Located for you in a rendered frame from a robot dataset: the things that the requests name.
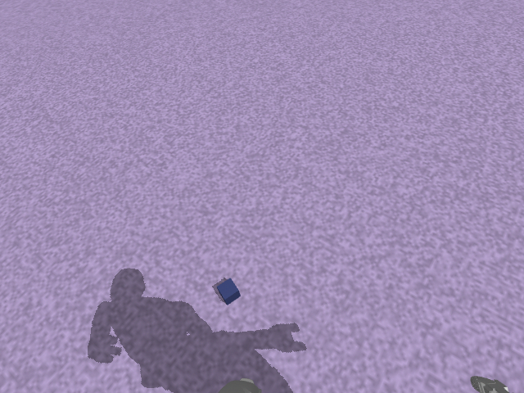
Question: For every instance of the cube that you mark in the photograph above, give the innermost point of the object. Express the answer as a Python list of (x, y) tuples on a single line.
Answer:
[(228, 291)]

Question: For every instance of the right robot hand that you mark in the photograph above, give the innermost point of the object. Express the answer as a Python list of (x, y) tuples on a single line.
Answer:
[(485, 385)]

